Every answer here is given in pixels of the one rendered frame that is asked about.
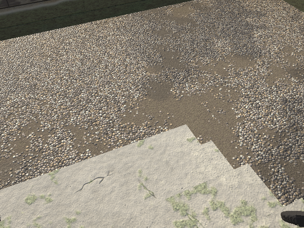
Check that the right robot hand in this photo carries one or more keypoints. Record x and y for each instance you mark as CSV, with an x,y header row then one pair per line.
x,y
293,217

